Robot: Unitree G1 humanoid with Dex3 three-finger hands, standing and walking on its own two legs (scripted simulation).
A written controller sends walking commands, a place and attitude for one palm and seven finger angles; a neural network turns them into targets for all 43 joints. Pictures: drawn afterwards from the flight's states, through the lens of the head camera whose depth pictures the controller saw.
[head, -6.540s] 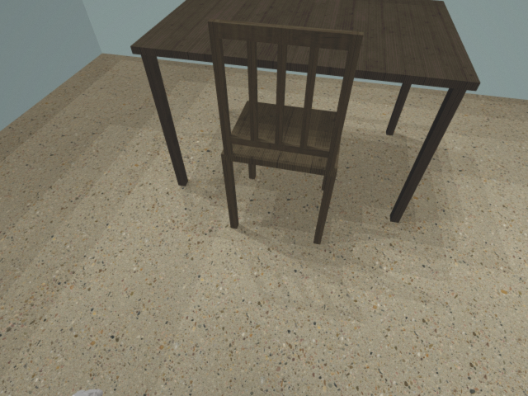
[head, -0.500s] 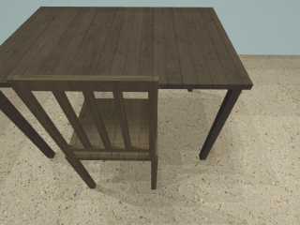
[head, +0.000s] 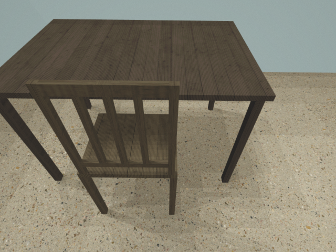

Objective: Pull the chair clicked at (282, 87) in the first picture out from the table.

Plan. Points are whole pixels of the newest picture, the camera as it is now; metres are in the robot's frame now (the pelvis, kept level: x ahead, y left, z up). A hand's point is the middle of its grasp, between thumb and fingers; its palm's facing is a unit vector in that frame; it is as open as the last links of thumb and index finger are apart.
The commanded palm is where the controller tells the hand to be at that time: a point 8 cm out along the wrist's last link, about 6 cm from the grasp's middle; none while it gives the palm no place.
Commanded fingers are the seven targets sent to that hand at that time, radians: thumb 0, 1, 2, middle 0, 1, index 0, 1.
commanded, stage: come to a stop and stand still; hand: left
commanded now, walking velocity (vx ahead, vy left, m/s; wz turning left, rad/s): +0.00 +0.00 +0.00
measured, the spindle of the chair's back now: (117, 134) +0.49 +0.21 -0.05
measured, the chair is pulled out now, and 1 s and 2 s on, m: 0.00 0.00 0.00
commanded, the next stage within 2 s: look again from close up in 0.20 s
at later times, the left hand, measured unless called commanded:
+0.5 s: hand out of the picture +0.00 +0.16 -0.17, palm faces +0.02 -0.98 -0.19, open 7.4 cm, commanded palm none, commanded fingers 0.00 0.90 0.90 -0.20 -0.30 -0.20 -0.30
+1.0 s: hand out of the picture +0.04 +0.16 -0.17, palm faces +0.03 -0.98 -0.20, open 7.4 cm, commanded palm none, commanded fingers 0.00 0.90 0.90 -0.20 -0.30 -0.20 -0.30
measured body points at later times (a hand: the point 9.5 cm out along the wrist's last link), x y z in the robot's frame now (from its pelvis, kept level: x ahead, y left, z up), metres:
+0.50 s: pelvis +0.02 -0.01 +0.00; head +0.04 -0.01 +0.45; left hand +0.00 +0.21 -0.15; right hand +0.01 -0.22 -0.16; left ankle +0.00 +0.10 -0.73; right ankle +0.01 -0.14 -0.73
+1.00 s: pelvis +0.04 -0.02 +0.01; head +0.05 -0.02 +0.46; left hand +0.04 +0.21 -0.15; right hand +0.04 -0.24 -0.16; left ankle +0.00 +0.10 -0.73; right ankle +0.01 -0.14 -0.73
